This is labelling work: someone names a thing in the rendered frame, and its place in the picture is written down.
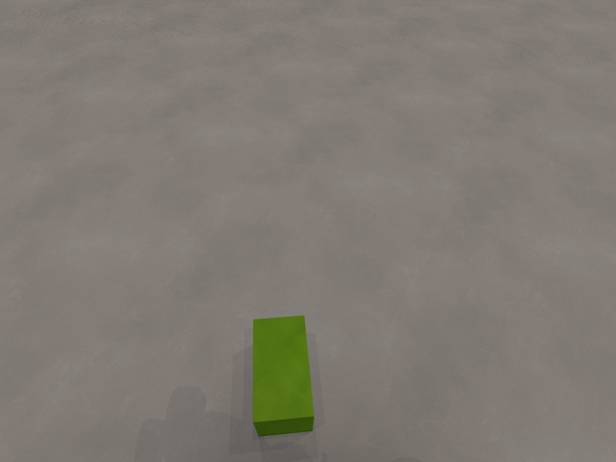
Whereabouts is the carton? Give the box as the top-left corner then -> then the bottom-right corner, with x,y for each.
253,316 -> 314,437

